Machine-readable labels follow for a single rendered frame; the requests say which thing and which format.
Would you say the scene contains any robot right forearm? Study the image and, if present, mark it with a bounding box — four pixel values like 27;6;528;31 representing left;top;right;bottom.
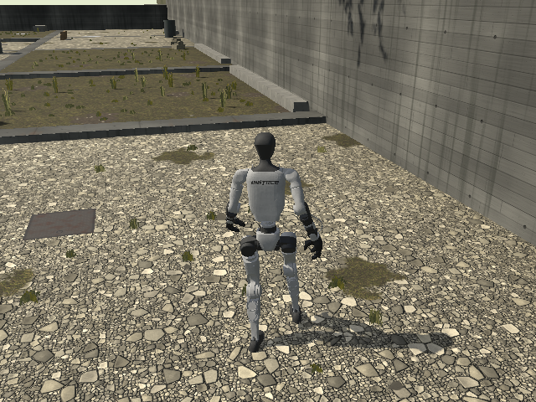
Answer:
299;202;319;241

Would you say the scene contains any left robot thigh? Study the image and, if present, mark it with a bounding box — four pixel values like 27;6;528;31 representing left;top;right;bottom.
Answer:
240;235;262;299

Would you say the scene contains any left robot upper arm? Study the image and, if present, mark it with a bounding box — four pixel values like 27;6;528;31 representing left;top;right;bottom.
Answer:
228;168;249;214

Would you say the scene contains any robot left hand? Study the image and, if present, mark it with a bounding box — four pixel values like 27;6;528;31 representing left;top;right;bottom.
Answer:
226;219;245;232

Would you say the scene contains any left robot foot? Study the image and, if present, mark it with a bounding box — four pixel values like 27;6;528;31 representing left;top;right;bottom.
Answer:
249;330;264;353

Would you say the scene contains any right robot upper arm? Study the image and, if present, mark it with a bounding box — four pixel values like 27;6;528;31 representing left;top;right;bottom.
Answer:
283;168;307;215

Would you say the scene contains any robot left forearm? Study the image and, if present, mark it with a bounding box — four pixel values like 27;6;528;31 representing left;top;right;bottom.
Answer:
225;202;237;224

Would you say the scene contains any robot right hand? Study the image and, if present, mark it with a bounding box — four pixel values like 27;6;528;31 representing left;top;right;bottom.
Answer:
304;236;322;260

